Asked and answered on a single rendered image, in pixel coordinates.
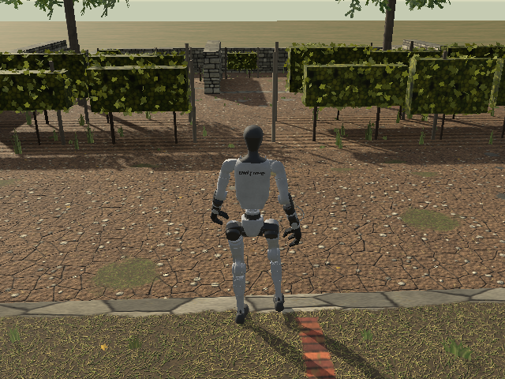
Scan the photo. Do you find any robot right hand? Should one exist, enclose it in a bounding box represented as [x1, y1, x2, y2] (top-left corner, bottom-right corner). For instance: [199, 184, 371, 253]
[283, 227, 301, 247]

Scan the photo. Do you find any robot left hand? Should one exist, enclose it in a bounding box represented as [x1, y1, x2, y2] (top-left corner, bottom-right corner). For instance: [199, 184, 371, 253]
[210, 211, 229, 225]

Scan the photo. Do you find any robot right shin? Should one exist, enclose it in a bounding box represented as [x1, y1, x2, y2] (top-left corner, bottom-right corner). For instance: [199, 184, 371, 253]
[270, 248, 282, 301]

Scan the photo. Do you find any robot left forearm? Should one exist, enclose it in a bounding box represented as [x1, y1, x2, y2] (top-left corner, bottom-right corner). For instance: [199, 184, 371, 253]
[211, 189, 223, 214]

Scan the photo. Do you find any robot right thigh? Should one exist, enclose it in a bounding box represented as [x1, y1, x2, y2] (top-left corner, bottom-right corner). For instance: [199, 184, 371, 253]
[263, 219, 279, 262]

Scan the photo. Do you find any right robot upper arm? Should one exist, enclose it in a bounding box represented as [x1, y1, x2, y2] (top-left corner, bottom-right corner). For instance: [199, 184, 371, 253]
[269, 159, 290, 205]

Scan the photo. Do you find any robot right forearm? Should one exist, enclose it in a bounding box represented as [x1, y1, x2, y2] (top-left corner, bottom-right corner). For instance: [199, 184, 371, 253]
[283, 193, 300, 230]

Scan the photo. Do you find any left robot upper arm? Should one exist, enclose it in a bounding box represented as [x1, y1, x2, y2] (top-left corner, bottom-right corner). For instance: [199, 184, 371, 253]
[215, 159, 237, 201]

